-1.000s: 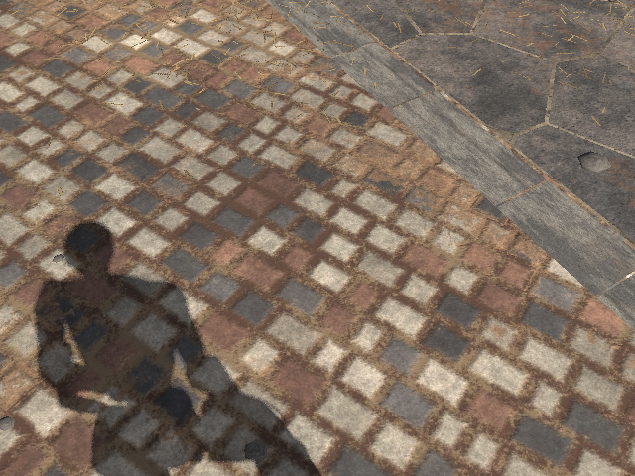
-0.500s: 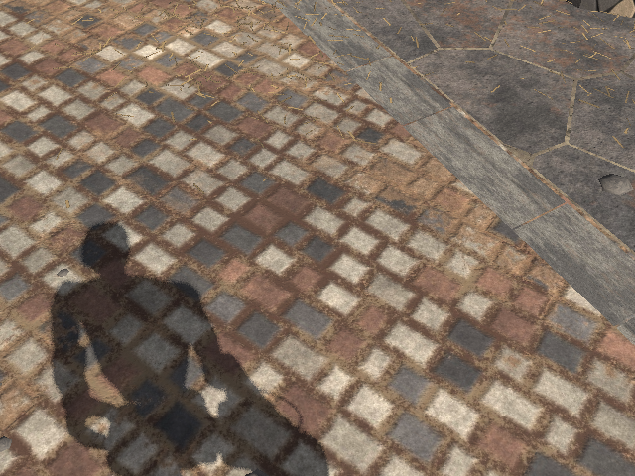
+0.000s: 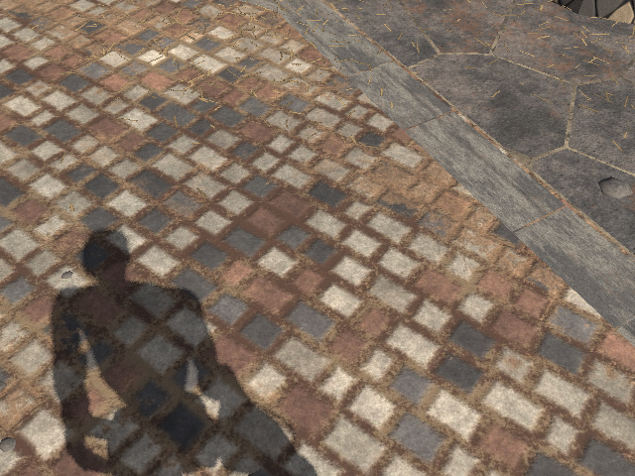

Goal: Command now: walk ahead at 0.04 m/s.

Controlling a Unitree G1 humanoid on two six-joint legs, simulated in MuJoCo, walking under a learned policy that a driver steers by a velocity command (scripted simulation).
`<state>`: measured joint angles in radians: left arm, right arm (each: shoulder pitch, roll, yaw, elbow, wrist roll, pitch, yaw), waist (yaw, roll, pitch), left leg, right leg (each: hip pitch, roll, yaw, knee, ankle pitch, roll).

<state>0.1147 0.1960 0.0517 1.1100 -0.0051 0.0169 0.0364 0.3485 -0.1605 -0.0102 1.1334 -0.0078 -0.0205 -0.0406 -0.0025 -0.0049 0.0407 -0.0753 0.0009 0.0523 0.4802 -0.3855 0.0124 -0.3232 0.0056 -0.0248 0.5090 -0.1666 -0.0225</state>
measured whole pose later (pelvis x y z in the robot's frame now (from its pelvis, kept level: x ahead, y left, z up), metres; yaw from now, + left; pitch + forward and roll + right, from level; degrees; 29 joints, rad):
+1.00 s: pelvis +0.41 +0.04 +0.00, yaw +17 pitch +1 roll +1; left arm 0.15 0.27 0.05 0.87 -0.01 -0.13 0.01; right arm 0.24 -0.24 -0.08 0.86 0.01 -0.08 0.03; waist -0.02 -0.02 0.05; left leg -0.28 -0.13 0.00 0.40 -0.13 0.12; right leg -0.55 -0.11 0.07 1.18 -0.32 -0.01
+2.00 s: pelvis +0.64 +0.10 +0.00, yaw +36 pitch +1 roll +0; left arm 0.23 0.27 0.04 0.87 -0.01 -0.05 -0.01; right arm 0.22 -0.23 -0.04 0.73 0.01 -0.01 -0.01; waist 0.01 0.02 -0.03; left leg -0.27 -0.01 -0.02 0.61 -0.36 0.03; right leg -0.23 0.00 -0.05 0.56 -0.34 -0.02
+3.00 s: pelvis +0.99 +0.39 -0.01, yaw +35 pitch +3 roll +0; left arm 0.07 0.26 0.04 0.74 -0.01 -0.10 -0.05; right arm 0.39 -0.28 -0.05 0.87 0.02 -0.06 -0.01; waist -0.04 0.01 0.04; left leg -0.18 -0.01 -0.05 1.00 -0.50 0.03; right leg -0.48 0.02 -0.06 0.57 -0.14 -0.06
